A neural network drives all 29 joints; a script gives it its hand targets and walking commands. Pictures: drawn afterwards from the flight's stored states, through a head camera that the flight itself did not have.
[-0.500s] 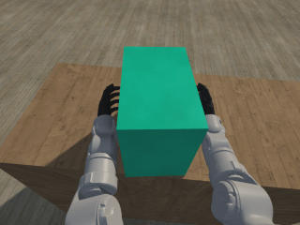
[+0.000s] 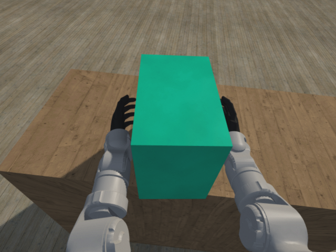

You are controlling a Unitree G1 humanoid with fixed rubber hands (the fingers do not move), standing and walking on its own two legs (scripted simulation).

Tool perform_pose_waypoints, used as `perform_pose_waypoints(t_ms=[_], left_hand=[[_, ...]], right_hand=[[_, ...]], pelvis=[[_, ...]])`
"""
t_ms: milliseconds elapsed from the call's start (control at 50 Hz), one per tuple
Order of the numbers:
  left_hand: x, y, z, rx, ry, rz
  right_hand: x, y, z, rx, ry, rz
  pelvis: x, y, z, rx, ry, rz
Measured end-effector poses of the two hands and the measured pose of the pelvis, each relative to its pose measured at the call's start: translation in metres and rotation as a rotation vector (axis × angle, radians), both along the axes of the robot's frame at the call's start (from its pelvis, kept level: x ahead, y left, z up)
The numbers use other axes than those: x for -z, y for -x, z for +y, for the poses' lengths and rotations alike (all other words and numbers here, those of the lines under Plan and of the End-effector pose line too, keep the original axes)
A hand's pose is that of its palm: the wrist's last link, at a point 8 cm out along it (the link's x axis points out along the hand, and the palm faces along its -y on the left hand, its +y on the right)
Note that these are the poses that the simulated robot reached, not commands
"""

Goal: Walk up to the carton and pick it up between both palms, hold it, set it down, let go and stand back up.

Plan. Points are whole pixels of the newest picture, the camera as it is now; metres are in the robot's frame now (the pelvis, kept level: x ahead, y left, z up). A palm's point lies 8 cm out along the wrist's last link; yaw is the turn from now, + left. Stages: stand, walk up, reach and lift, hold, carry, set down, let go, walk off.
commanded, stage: reach and lift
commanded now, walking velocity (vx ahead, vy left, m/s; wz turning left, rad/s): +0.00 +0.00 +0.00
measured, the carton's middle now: (173, 127) +0.43 +0.04 +0.06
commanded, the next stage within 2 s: none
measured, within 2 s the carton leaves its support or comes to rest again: leaves its support in 0.02 s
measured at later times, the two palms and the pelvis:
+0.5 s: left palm (118, 109) +0.38 +0.17 +0.15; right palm (239, 116) +0.40 -0.10 +0.15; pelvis -0.01 +0.01 +0.00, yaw +1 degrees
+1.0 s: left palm (114, 92) +0.38 +0.17 +0.20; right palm (246, 106) +0.39 -0.10 +0.19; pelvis -0.01 +0.02 +0.00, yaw +2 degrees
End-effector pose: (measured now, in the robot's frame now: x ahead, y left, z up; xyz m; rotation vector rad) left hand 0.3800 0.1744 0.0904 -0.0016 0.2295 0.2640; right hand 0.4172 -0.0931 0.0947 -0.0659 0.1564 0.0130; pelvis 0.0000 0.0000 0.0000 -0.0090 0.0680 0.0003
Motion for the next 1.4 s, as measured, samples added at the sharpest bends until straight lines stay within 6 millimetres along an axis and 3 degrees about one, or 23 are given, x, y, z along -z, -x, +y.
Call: perform_pose_waypoints(t_ms=[200, 380, 660, 1040, 1400], left_hand=[[-0.025, 0.001, -0.003, 0.028, 0.006, -0.001], [-0.052, -0.003, -0.006, 0.048, 0.01, -0.003], [-0.068, -0.004, 0.003, 0.075, -0.019, -0.012], [-0.11, -0.003, -0.002, 0.111, -0.045, -0.023], [-0.128, 0.0, 0.001, 0.135, -0.041, -0.032]], right_hand=[[-0.023, 0.01, -0.004, 0.036, -0.03, 0.004], [-0.05, 0.012, -0.007, 0.06, -0.043, 0.004], [-0.067, 0.016, 0.001, 0.08, -0.05, -0.003], [-0.104, 0.025, -0.005, 0.115, -0.087, -0.011], [-0.122, 0.032, -0.002, 0.129, -0.094, -0.018]], pelvis=[[0.001, 0.013, -0.001, -0.003, -0.003, -0.01], [0.0, 0.013, 0.002, -0.004, -0.006, -0.066], [0.001, 0.009, 0.013, -0.024, 0.005, -0.119], [0.002, 0.01, 0.022, -0.033, 0.01, -0.146], [0.002, 0.009, 0.027, -0.045, 0.012, -0.158]])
